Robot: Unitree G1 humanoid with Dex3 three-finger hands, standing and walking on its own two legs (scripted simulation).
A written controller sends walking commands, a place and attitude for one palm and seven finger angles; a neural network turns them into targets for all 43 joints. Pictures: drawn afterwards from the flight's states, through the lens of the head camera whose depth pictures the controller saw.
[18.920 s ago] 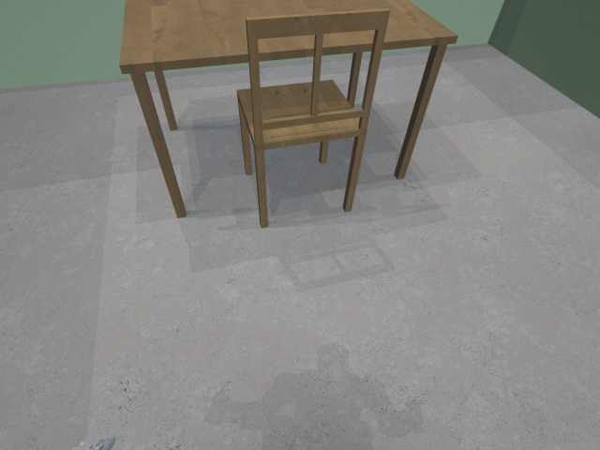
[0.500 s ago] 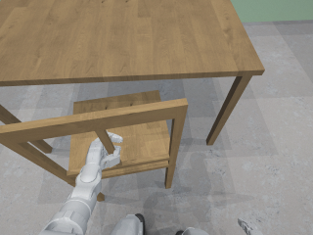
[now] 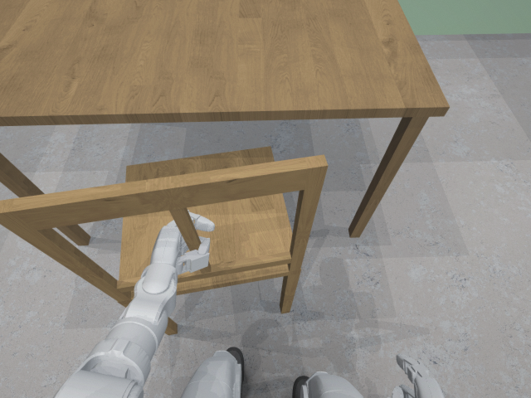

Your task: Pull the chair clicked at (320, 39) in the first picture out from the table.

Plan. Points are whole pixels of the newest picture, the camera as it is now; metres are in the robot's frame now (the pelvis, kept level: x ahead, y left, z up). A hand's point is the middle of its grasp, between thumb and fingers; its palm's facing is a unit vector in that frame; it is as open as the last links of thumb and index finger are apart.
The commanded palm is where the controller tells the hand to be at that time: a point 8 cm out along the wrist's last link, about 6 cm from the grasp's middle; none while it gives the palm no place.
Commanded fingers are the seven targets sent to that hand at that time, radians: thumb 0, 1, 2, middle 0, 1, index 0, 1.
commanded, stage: step backward, pulling the chair out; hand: left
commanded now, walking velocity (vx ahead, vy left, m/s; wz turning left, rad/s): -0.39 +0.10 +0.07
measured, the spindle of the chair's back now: (193, 243) +0.37 +0.14 -0.08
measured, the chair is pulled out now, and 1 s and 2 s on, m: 0.17 0.27 0.48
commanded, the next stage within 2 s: none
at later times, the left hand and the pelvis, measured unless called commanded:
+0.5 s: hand (198, 270) +0.31 +0.13 -0.06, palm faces -0.05 -0.98 -0.18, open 5.4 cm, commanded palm +0.29 +0.18 -0.06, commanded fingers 0.00 0.90 0.90 -0.50 -1.45 -0.50 -1.45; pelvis -0.03 +0.00 +0.01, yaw +2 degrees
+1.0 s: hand (186, 310) +0.24 +0.14 -0.06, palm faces +0.03 -0.98 -0.19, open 5.4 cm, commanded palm +0.22 +0.19 -0.06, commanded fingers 0.00 0.90 0.90 -0.50 -1.45 -0.50 -1.45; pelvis -0.10 -0.01 +0.01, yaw +2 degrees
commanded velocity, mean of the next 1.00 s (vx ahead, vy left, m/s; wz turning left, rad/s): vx -0.38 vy -0.01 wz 0.02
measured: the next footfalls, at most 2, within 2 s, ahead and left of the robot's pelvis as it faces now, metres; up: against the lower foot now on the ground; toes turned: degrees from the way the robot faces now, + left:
left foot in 0.22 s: +0.03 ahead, +0.17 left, +0.00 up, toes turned +2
right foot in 0.84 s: -0.01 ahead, -0.12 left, +0.00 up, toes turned +1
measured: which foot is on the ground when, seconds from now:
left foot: down 0.00-0.02, up 0.04-0.20, down 0.22-0.92, up 0.94-1.00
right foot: down 0.00-0.68, up 0.70-0.82, down 0.84-1.00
